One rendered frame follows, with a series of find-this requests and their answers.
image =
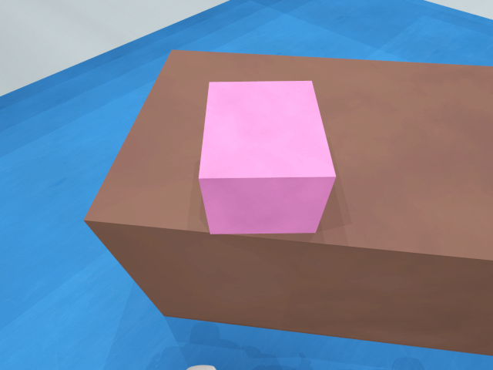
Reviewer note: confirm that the carton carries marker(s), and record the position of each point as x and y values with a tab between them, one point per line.
265	165

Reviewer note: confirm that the pedestal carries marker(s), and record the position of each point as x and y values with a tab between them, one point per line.
403	253

